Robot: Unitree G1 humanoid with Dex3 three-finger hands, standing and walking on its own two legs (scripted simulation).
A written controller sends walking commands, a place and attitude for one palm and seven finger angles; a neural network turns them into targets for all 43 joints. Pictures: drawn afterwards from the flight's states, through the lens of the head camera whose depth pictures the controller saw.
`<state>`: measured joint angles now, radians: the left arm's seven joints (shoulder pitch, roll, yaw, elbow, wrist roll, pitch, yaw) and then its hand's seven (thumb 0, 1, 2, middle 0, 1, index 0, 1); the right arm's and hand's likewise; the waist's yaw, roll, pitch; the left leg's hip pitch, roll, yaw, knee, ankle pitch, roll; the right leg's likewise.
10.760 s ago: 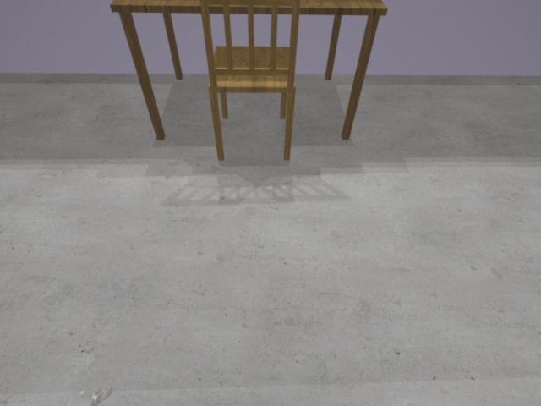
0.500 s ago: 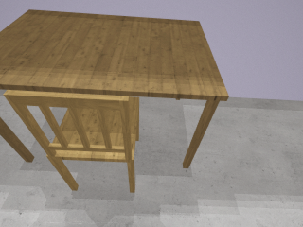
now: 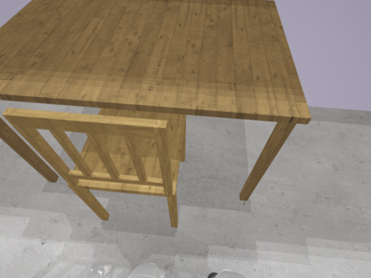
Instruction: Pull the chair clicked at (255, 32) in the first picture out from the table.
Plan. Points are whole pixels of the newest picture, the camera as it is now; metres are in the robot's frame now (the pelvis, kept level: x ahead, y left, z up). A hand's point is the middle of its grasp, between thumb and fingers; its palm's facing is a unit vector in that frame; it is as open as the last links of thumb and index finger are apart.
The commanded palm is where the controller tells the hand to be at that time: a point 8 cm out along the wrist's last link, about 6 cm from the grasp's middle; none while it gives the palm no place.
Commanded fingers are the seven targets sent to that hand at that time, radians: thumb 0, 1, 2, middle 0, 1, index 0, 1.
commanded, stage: come to a stop and stand still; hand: left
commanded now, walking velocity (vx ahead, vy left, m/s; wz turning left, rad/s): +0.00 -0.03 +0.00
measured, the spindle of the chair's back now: (105, 156) +0.43 +0.26 -0.10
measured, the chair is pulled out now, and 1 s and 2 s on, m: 0.00 0.00 0.00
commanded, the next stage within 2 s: look again from close up in 0.88 s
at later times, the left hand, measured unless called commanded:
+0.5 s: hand out of the picture -0.06 +0.21 -0.16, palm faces +0.00 -0.97 -0.23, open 7.3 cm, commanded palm none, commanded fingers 0.00 0.90 0.90 -0.20 -0.30 -0.20 -0.30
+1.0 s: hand out of the picture -0.08 +0.18 -0.17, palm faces +0.00 -0.99 -0.14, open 7.3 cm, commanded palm none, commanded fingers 0.00 0.90 0.90 -0.20 -0.30 -0.20 -0.30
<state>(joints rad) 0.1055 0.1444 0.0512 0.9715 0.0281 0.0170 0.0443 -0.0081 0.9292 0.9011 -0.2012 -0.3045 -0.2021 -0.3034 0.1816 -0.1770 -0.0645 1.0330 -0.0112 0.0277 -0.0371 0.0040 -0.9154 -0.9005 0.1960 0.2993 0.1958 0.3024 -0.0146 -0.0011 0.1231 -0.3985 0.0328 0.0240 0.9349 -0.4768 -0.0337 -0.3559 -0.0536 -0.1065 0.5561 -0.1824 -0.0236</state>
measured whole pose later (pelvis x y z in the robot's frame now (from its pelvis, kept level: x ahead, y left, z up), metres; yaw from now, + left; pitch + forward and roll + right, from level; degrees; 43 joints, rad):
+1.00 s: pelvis -0.05 +0.03 +0.01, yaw -2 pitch +0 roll -1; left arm 0.35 0.10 0.00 1.13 0.02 0.00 0.04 0.00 0.91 0.90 -0.20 -0.30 -0.20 -0.30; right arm 0.38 -0.10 -0.01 1.17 -0.02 0.02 -0.03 0.01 -0.91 -0.90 0.20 0.30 0.20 0.30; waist -0.02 -0.01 0.02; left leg -0.28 0.02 0.08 0.44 -0.15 0.02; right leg -0.16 0.01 -0.04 0.43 -0.26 -0.01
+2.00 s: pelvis -0.02 +0.06 +0.01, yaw -2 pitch +0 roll +0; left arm 0.32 0.18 -0.01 1.10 0.02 -0.01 0.04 0.00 0.91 0.90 -0.20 -0.30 -0.20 -0.30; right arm 0.23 -0.17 0.01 1.12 -0.01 -0.02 -0.02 0.01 -0.91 -0.90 0.20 0.30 0.20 0.30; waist 0.01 -0.02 0.03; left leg -0.22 -0.04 0.11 0.43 -0.21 0.07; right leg -0.11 -0.05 -0.01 0.44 -0.32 0.03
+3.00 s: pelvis -0.05 +0.02 +0.00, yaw -3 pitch -1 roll +0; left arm 0.37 0.13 0.01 1.04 0.02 -0.01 0.06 0.00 0.91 0.90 -0.20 -0.30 -0.20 -0.30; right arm 0.16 -0.18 -0.03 0.97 -0.01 0.02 -0.02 0.01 -0.92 -0.90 0.20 0.30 0.20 0.30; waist 0.03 0.01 0.06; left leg -0.27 0.00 0.05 0.58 -0.28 0.00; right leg -0.22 -0.01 -0.09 0.58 -0.32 -0.03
